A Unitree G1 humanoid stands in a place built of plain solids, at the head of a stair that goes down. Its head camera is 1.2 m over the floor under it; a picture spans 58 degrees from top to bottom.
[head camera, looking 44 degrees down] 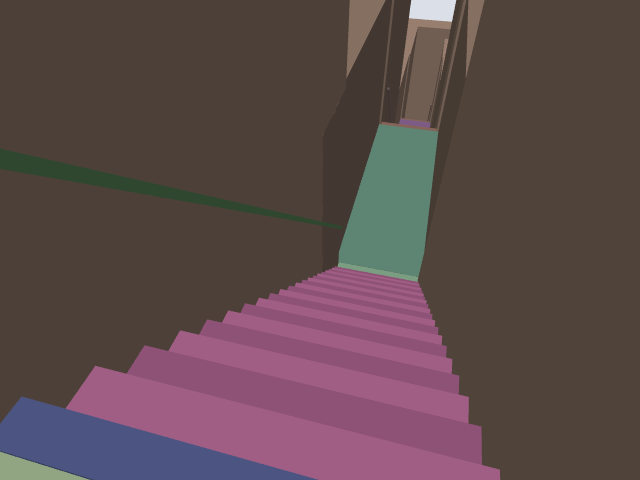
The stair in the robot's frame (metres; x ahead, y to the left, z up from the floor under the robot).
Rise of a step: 0.21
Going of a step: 0.22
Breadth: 1.40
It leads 14 degrees to the right of straight ahead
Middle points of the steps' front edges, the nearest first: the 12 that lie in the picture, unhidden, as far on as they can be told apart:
0.42 0.19 0.00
0.63 0.13 -0.21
0.85 0.08 -0.42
1.07 0.02 -0.63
1.29 -0.04 -0.84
1.51 -0.09 -1.05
1.72 -0.15 -1.26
1.94 -0.20 -1.47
2.16 -0.26 -1.68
2.38 -0.31 -1.89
2.60 -0.37 -2.10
2.81 -0.43 -2.31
